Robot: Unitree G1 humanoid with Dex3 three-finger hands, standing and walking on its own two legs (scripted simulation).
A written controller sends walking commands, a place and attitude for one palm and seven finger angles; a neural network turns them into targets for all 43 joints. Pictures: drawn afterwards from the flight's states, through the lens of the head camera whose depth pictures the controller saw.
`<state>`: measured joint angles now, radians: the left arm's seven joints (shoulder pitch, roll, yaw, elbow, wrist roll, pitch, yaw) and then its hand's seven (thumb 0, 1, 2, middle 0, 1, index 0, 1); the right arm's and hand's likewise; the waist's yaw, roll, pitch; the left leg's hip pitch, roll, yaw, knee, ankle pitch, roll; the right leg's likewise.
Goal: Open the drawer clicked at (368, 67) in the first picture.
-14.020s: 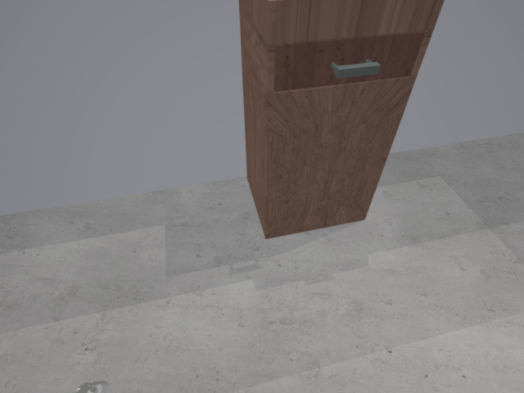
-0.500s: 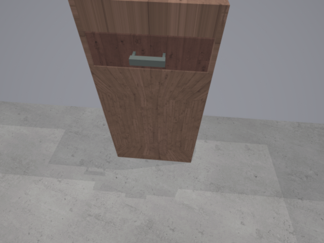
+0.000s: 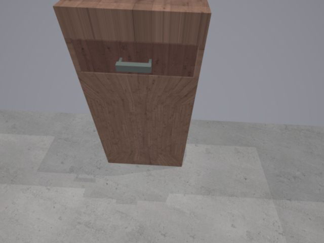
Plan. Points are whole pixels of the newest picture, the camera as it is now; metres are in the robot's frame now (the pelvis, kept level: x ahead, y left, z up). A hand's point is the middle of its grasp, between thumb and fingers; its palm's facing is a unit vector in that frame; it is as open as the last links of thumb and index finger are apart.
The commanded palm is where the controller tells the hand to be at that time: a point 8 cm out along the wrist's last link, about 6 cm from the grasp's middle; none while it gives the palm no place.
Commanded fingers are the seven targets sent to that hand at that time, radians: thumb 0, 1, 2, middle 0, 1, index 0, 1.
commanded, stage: look again from close up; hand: left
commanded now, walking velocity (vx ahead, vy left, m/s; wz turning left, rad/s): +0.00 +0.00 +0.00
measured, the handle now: (134, 63) +0.72 +0.15 +0.06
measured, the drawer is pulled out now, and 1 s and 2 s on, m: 0.00 0.00 0.00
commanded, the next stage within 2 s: shuffle to correct the standing spot in 0.02 s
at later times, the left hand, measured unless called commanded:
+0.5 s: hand out of the picture +0.01 +0.15 -0.20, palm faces +0.07 -0.99 -0.10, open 7.4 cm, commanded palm none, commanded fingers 0.00 0.90 0.90 -0.20 -0.30 -0.20 -0.30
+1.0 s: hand (131, 222) +0.22 +0.10 -0.17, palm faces +0.10 -0.97 -0.22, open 7.2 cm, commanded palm none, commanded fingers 0.00 0.90 0.90 -0.20 -0.30 -0.20 -0.30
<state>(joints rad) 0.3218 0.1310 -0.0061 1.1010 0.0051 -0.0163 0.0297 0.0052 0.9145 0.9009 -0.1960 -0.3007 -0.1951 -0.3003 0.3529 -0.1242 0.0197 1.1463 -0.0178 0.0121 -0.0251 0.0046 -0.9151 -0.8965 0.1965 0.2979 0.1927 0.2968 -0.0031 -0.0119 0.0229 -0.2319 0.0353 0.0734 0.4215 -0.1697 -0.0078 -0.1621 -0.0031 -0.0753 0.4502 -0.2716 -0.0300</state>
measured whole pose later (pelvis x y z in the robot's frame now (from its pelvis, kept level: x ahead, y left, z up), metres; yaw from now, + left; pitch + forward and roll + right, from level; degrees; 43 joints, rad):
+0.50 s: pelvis +0.08 +0.01 -0.02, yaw -1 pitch +0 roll +0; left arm 0.43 0.11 0.03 1.15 0.02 -0.01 0.01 0.00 0.91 0.90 -0.20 -0.30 -0.19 -0.30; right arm 0.36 -0.10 -0.01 1.10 -0.04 -0.05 -0.03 0.00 -0.91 -0.90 0.20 0.30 0.19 0.30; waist 0.01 -0.06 -0.01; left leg -0.22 0.04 0.10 0.62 -0.40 0.00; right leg -0.24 -0.02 -0.08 0.82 -0.51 -0.04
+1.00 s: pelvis +0.20 -0.08 +0.00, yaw +2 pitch +1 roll +2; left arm 0.27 0.15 0.04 1.07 0.02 -0.06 0.03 0.00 0.96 0.90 -0.20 -0.30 -0.20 -0.30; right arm 0.23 -0.18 -0.04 1.07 -0.03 0.00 -0.01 0.01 -0.92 -0.90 0.20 0.30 0.19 0.30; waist 0.01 -0.01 0.03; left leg -0.45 0.10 0.11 0.94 -0.35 -0.03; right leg -0.21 -0.03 -0.17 0.45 -0.26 -0.07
